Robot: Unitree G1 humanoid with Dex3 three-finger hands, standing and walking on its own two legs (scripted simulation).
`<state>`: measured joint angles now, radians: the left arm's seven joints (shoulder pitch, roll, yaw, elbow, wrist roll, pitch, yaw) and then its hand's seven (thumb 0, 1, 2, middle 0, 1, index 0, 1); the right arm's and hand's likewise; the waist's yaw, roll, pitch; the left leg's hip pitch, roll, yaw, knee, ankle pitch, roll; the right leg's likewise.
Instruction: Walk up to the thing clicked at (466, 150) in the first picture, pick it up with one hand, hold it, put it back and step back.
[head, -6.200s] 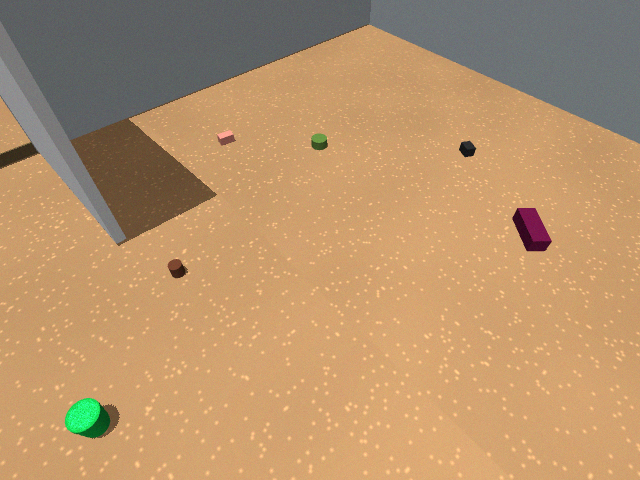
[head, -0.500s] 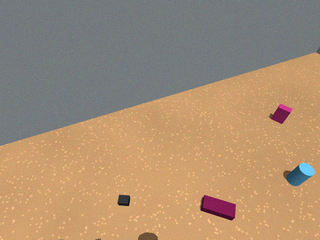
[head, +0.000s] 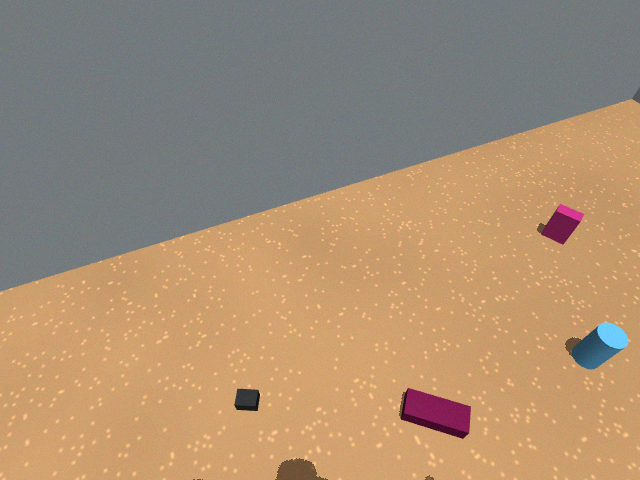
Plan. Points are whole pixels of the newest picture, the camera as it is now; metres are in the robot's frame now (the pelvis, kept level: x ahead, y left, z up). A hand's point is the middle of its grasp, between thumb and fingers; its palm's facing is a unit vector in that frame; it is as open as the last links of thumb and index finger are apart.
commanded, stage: stand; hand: left
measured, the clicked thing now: (247, 399) +0.45 +0.23 -0.76
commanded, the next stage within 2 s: none
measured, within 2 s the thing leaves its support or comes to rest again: neither
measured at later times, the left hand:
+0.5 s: hand out of the picture +0.06 +0.26 -0.15, palm faces -0.01 -0.94 -0.35, open 7.4 cm
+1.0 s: hand out of the picture +0.06 +0.26 -0.15, palm faces -0.01 -0.94 -0.34, open 7.4 cm
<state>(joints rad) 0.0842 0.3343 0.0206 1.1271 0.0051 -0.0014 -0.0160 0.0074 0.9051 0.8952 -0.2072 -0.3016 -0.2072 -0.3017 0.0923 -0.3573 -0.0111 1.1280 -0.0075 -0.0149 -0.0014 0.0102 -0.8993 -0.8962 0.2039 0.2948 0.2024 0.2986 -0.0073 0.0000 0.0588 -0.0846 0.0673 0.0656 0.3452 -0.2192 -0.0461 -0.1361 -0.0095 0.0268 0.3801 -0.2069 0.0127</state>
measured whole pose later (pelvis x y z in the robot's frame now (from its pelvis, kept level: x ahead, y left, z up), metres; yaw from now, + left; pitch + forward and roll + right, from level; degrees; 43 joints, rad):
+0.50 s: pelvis -0.02 +0.00 +0.00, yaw +1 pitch -3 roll +0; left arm 0.09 0.35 0.00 1.14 0.01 -0.01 -0.01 0.01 0.90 0.90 -0.21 -0.30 -0.21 -0.30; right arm 0.09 -0.35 -0.01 1.16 -0.01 0.00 0.02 0.01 -0.90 -0.90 0.20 0.29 0.20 0.30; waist 0.00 0.01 0.06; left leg -0.09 0.06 0.05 0.30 -0.17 -0.04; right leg -0.13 -0.02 0.02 0.33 -0.16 0.02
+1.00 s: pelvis -0.01 +0.00 +0.00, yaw +1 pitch -2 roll +0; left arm 0.11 0.35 -0.01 1.13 0.01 -0.01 -0.01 0.01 0.90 0.90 -0.21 -0.30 -0.21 -0.30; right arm 0.10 -0.35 -0.01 1.15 -0.01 -0.01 0.02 0.01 -0.90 -0.90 0.20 0.29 0.20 0.30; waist 0.00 0.00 0.05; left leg -0.10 0.05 0.05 0.31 -0.18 -0.04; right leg -0.14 -0.03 0.01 0.34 -0.17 0.02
